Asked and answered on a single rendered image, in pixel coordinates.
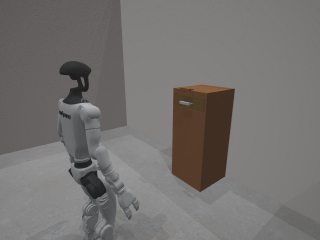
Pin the right robot upper arm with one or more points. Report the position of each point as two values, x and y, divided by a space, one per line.
91 116

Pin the left robot upper arm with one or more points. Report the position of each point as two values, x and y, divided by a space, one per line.
59 125

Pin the robot right hand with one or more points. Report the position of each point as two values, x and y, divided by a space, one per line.
125 199

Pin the drawer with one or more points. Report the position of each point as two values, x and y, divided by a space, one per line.
198 103

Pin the left robot forearm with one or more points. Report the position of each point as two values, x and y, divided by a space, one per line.
62 140

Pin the robot torso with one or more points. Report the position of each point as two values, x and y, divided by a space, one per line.
74 135

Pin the right robot forearm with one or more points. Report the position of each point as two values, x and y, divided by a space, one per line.
111 176

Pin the robot left thigh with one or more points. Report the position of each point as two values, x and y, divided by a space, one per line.
90 208

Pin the cabinet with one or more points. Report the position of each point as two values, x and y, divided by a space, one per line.
200 140

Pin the handle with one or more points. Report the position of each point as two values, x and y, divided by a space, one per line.
185 103
185 89

